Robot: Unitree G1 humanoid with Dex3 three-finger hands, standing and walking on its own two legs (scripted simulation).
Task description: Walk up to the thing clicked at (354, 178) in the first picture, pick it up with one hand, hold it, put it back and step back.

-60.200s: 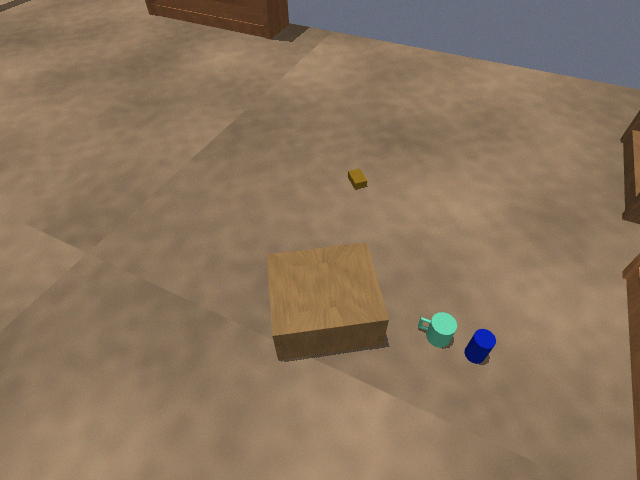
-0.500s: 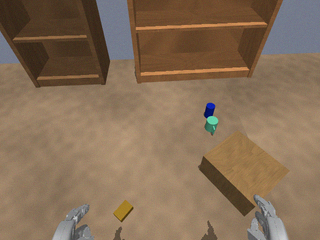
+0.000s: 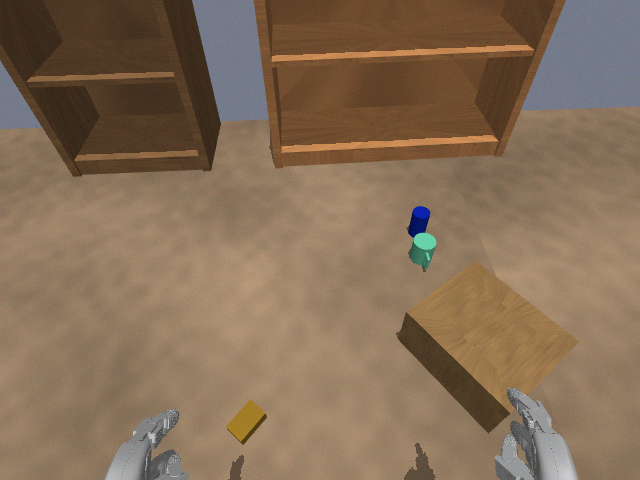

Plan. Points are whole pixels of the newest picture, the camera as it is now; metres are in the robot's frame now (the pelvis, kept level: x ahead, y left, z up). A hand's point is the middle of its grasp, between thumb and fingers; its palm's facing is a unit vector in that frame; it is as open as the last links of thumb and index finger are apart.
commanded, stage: stand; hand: left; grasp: from above
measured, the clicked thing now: (246, 421) +0.41 +0.23 -0.70
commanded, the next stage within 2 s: none
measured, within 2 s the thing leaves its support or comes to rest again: neither
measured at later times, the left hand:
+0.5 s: hand out of the picture +0.06 +0.24 -0.11, palm faces +0.01 -0.95 -0.32, open 7.4 cm
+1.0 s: hand out of the picture +0.04 +0.25 -0.09, palm faces +0.01 -0.94 -0.35, open 7.4 cm
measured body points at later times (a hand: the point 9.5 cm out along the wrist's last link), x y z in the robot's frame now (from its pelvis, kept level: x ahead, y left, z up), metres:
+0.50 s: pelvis +0.00 +0.01 +0.05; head +0.02 +0.01 +0.50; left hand +0.06 +0.29 -0.09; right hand +0.08 -0.27 -0.08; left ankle +0.01 +0.13 -0.68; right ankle -0.01 -0.13 -0.68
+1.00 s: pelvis -0.01 +0.01 +0.07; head -0.01 +0.00 +0.52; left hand +0.04 +0.30 -0.07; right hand +0.06 -0.28 -0.07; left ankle +0.01 +0.13 -0.68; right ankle +0.00 -0.13 -0.68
